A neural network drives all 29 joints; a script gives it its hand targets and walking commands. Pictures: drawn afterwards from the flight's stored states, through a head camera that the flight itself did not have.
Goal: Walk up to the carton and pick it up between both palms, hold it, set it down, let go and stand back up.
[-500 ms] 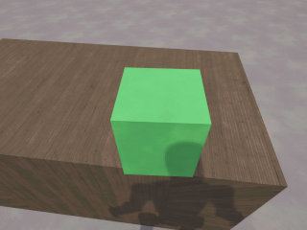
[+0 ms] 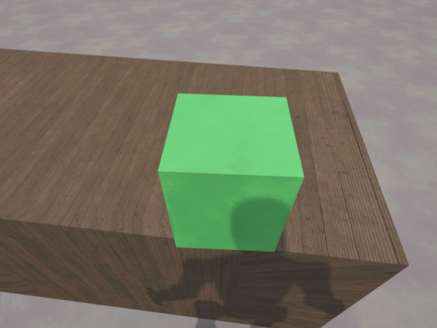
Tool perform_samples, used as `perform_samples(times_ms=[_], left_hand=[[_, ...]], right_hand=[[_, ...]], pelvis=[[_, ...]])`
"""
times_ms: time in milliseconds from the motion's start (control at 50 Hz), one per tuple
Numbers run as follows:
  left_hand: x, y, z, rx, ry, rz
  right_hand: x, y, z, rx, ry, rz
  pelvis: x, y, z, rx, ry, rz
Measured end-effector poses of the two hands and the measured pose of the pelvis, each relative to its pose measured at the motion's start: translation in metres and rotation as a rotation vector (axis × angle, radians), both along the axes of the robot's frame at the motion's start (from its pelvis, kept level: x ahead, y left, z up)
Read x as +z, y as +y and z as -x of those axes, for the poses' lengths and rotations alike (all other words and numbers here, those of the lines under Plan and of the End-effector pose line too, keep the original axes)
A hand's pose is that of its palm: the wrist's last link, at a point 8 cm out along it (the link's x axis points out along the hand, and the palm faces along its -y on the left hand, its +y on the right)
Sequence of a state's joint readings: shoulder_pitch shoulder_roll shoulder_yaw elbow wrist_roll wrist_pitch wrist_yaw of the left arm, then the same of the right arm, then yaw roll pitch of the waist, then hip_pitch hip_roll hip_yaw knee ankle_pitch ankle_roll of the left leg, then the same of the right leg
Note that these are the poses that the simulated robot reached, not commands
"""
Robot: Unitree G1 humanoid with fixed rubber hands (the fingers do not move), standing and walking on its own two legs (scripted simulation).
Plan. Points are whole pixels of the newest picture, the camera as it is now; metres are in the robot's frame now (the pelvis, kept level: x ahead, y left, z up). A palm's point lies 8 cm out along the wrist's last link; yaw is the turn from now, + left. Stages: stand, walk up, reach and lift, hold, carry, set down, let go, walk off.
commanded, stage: stand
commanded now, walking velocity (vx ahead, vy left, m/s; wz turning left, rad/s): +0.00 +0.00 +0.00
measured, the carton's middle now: (228, 176) +0.40 +0.00 +0.06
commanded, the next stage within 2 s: none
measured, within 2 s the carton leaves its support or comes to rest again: neither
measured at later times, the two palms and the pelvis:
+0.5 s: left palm out of the picture +0.10 +0.29 -0.12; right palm out of the picture +0.09 -0.30 -0.11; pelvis +0.01 +0.00 +0.00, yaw +0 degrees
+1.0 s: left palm out of the picture +0.08 +0.30 -0.12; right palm out of the picture +0.09 -0.30 -0.11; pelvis +0.01 +0.00 +0.00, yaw +0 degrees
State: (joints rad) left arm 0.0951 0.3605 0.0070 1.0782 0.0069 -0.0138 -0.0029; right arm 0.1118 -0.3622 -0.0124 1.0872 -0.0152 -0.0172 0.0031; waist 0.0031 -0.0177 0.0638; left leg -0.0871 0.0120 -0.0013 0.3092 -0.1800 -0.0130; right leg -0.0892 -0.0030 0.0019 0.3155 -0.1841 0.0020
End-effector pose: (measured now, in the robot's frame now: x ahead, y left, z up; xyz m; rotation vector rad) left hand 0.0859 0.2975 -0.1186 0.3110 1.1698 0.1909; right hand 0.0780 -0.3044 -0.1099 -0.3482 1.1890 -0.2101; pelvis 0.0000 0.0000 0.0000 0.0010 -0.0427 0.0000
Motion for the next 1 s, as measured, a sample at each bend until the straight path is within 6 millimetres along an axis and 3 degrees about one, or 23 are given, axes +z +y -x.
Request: perform_samples(times_ms=[460,1000], left_hand=[[0.003,-0.002,-0.019,-0.019,-0.011,-0.001],[0.003,0.002,0.004,0.01,0.024,-0.018]], right_hand=[[-0.002,0.001,-0.008,-0.023,-0.011,-0.001],[-0.004,0.005,-0.017,0.006,-0.023,-0.021]], pelvis=[[0.0,0.003,-0.01,0.0,0.0,-0.002],[0.0,-0.001,-0.008,0.003,0.003,-0.002]])
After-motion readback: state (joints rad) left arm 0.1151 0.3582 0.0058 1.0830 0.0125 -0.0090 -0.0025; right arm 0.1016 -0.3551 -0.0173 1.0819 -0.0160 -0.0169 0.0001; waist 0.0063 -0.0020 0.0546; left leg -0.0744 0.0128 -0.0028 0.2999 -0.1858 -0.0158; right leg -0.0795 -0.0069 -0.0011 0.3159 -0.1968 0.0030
